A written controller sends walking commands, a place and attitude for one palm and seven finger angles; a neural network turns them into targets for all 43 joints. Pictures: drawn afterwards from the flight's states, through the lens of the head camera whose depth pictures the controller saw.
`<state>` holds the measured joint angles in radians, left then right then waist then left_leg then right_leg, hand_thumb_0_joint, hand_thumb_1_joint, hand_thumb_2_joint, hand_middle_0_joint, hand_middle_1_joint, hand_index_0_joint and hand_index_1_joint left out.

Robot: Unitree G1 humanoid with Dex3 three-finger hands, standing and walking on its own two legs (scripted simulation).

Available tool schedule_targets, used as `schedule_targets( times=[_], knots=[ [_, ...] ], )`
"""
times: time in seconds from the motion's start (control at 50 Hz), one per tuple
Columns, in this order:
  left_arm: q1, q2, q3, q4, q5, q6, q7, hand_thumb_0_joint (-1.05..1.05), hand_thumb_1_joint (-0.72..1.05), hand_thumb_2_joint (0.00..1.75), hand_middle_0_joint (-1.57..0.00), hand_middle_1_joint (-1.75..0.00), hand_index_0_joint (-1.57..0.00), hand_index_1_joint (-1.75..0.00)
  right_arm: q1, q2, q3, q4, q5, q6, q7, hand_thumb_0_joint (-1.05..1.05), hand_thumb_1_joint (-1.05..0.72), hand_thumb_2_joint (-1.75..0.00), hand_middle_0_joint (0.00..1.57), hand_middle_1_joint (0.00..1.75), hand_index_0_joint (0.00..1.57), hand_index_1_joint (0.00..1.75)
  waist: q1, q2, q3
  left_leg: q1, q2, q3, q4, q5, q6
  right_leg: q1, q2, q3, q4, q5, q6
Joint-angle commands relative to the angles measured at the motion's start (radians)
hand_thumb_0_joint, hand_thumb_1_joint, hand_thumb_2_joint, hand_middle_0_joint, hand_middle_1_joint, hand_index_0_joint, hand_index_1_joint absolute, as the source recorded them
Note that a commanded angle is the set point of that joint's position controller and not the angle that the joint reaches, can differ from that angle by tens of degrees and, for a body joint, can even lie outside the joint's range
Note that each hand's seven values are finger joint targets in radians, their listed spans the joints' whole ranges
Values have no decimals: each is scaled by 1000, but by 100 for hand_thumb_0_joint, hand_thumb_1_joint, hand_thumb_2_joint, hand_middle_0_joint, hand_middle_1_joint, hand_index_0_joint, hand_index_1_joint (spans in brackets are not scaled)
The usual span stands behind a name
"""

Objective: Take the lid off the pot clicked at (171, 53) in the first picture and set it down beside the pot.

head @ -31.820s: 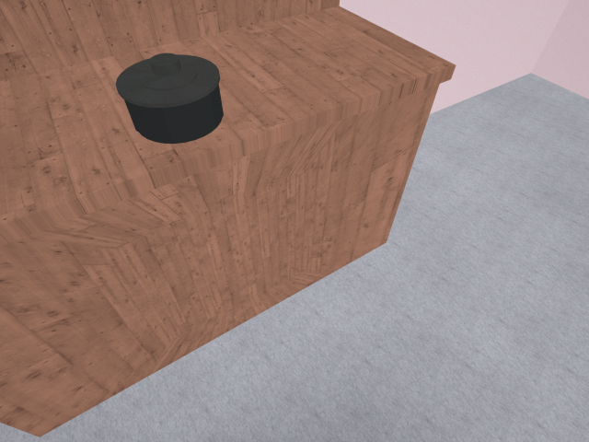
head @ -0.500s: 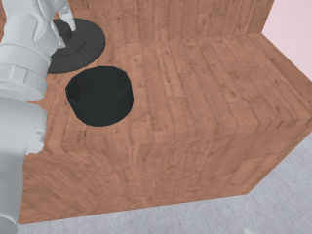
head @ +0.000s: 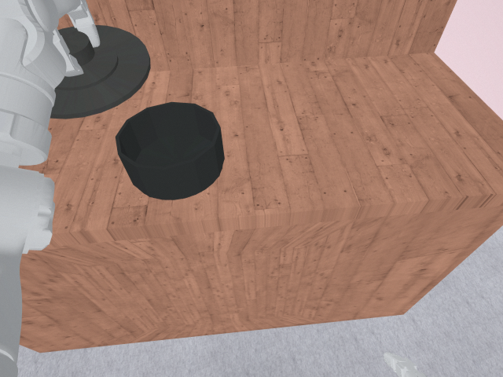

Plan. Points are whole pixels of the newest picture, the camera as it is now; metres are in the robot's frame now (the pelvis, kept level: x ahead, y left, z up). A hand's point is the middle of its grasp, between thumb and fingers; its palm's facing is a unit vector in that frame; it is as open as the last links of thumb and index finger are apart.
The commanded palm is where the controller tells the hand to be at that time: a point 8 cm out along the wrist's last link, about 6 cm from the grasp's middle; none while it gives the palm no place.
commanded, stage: move the lid sideways beside the pot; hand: left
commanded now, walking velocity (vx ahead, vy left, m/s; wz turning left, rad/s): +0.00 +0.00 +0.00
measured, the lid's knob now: (71, 49) +0.50 +0.24 +0.28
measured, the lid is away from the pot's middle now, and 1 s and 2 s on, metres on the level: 0.10 0.23 0.25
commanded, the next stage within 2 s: lower the lid onto the table in 1.22 s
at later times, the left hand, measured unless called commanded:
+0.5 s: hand (21, 51) +0.46 +0.29 +0.30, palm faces -0.16 -0.11 -0.98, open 8.6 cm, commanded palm +0.45 +0.30 +0.37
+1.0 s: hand out of the picture +0.43 +0.36 +0.29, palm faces -0.17 -0.11 -0.98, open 8.6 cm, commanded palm +0.44 +0.35 +0.37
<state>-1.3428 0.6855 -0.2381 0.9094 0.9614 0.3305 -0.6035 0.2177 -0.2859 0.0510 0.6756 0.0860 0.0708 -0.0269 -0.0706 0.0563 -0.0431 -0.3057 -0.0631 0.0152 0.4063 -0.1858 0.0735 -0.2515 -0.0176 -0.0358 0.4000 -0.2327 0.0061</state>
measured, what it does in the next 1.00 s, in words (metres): stands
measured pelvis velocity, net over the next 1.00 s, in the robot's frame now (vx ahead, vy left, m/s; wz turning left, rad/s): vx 0.00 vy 0.00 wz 0.00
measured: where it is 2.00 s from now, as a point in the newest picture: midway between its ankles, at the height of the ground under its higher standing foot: outside the picture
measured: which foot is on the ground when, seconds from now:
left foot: down 0.00-1.00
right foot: down 0.00-1.00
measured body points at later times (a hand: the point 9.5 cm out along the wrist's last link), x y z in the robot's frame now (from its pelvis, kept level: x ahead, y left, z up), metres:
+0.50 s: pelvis +0.00 +0.00 +0.00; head +0.04 -0.02 +0.45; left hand +0.47 +0.29 +0.35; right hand +0.07 -0.27 -0.13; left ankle +0.01 +0.07 -0.74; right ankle -0.02 -0.13 -0.74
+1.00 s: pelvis +0.00 +0.00 +0.00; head +0.04 -0.01 +0.45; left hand +0.44 +0.36 +0.34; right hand +0.08 -0.27 -0.12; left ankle +0.01 +0.07 -0.74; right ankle -0.02 -0.13 -0.74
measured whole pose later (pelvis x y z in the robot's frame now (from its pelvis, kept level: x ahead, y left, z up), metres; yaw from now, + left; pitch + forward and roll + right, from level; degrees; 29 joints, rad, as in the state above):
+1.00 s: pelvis +0.00 +0.00 +0.00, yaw +0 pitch +5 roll -1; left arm -1.31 0.96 -0.14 1.01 1.02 0.19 -0.60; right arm 0.26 -0.31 0.06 0.68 0.11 0.12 -0.05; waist -0.07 0.04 -0.01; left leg -0.33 -0.04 0.01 0.44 -0.20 0.07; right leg -0.25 0.00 -0.04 0.37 -0.22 0.00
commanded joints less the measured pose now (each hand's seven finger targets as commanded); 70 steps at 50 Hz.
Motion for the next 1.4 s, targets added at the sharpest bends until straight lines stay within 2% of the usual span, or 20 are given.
schedule_targets(
  times=[0.0,0.06,0.12,0.16,0.22,0.28,0.36,0.38,0.46,0.52,0.56,0.66,0.72,0.76,0.88,0.94,1.0,1.1,1.26,1.38],
  knots=[
    [-663,263,68,-211,45,-11,64,0,52,115,-79,-102,-76,-98,-12,-145,-56,-113,-1,-28,-13,0,-90,-90,20,30,20,30,-18,16,-412,301,20,-69,14,358,-5,17,47,2,-20,268,-55],
    [-628,217,23,-158,28,-14,61,0,52,115,-79,-102,-76,-98,1,-154,-56,-101,7,-21,-14,0,-90,-90,20,30,20,30,-32,23,-352,292,25,-75,-1,329,-10,-14,45,-5,-43,238,-59],
    [-697,359,123,-230,57,-43,74,0,52,115,-79,-102,-76,-98,1,-152,-52,-108,-1,-24,-22,0,-90,-90,20,30,20,30,-14,39,-447,305,20,-68,4,314,-3,45,47,9,-26,249,-58],
    [-675,257,42,-214,28,-51,73,0,52,115,-79,-102,-76,-98,15,-152,-54,-107,6,-31,-22,0,-90,-90,20,30,20,30,-31,78,-434,334,22,-79,13,370,-10,9,47,0,-36,251,-61],
    [-654,376,132,-173,58,-59,74,0,52,115,-79,-102,-76,-98,28,-156,-55,-93,1,-22,-26,0,-90,-90,20,30,20,30,-18,32,-423,294,23,-69,6,316,-2,35,53,6,-35,242,-57],
    [-685,404,151,-260,54,-72,77,0,52,115,-79,-102,-76,-98,35,-159,-61,-101,1,-27,-21,0,-90,-90,20,30,20,30,-9,69,-475,338,27,-77,15,412,-9,50,52,8,-31,283,-57],
    [-551,402,143,-147,51,-70,65,0,52,115,-79,-102,-76,-98,45,-173,-59,-101,7,-10,-18,0,-90,-90,20,30,20,30,-12,46,-400,274,25,-59,21,426,-1,56,49,5,-33,316,-57],
    [-564,472,196,-163,70,-73,68,0,52,115,-79,-102,-76,-98,41,-167,-58,-103,5,-6,-15,0,-90,-90,20,30,20,30,0,23,-410,260,30,-54,20,410,0,74,51,10,-24,315,-53],
    [-520,426,150,-169,55,-74,60,0,52,115,-79,-102,-76,-98,37,-173,-62,-120,14,8,-14,0,-90,-90,20,30,20,30,-9,44,-404,275,33,-53,30,458,6,59,48,8,-29,331,-53],
    [-551,537,220,-222,79,-82,64,0,52,115,-79,-102,-76,-98,36,-170,-60,-125,11,14,-19,0,-90,-90,20,30,20,30,0,54,-444,285,34,-49,36,452,13,78,51,18,-19,328,-50],
    [-525,463,152,-171,63,-83,58,0,52,115,-79,-102,-76,-98,48,-175,-59,-118,18,19,-21,0,-90,-90,20,30,20,30,-22,79,-390,285,35,-49,34,447,8,43,52,7,-35,316,-51],
    [-518,490,166,-182,64,-98,60,0,52,115,-79,-102,-76,-98,53,-178,-57,-115,18,19,-27,0,-90,-90,20,30,20,30,-21,128,-393,320,38,-57,41,459,5,14,58,2,-43,283,-56],
    [-532,593,239,-185,83,-116,64,0,52,115,-79,-102,-76,-98,47,-172,-53,-115,17,25,-32,0,-90,-90,20,30,20,30,-7,71,-425,276,36,-46,35,392,13,72,55,13,-27,287,-50],
    [-496,492,153,-110,60,-118,55,0,52,115,-79,-102,-76,-98,52,-177,-52,-106,25,27,-33,0,-90,-90,20,30,20,30,-28,94,-348,267,37,-43,31,375,10,26,53,0,-48,270,-51],
    [-579,586,214,-219,81,-144,69,0,52,115,-79,-102,-76,-98,62,-175,-51,-99,19,20,-36,0,-90,-90,20,30,20,30,-16,147,-430,342,48,-64,38,456,2,25,62,0,-39,263,-52],
    [-550,517,157,-117,73,-148,56,0,52,115,-79,-102,-76,-98,65,-176,-48,-84,25,23,-39,0,-90,-90,20,30,20,30,-30,115,-338,302,51,-62,23,360,4,-13,62,-9,-53,214,-49],
    [-564,540,174,-159,79,-157,65,0,52,115,-79,-102,-76,-98,67,-180,-52,-89,19,19,-38,0,-90,-90,20,30,20,30,-24,165,-387,341,50,-70,33,414,-1,-21,64,-8,-48,211,-55],
    [-511,539,163,-18,82,-173,61,0,52,115,-79,-102,-76,-98,82,-185,-42,-70,23,22,-44,0,-90,-90,20,30,20,30,-36,67,-286,242,51,-53,8,264,5,-14,63,-13,-60,179,-51],
    [-594,584,195,-161,78,-202,78,0,52,115,-79,-102,-76,-98,100,-190,-50,-83,18,1,-46,0,-90,-90,20,30,20,30,-22,203,-440,385,51,-82,41,494,-11,-14,69,-9,-53,233,-58],
    [-511,623,238,11,87,-149,72,0,52,115,-79,-102,-76,-98,114,-192,-54,-76,18,16,-19,0,-90,-90,20,30,20,30,-16,77,-365,239,40,-50,42,436,-5,49,62,1,-25,304,-47]
  ],
)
